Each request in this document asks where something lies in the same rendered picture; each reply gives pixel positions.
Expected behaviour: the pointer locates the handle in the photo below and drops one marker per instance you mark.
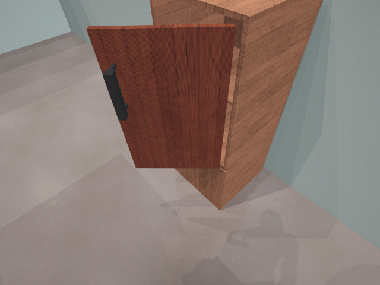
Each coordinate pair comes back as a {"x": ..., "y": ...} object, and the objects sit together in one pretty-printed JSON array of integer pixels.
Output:
[{"x": 115, "y": 92}]

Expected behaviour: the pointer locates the cupboard door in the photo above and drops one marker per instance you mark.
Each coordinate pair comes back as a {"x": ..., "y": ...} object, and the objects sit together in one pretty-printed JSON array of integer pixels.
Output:
[{"x": 175, "y": 80}]

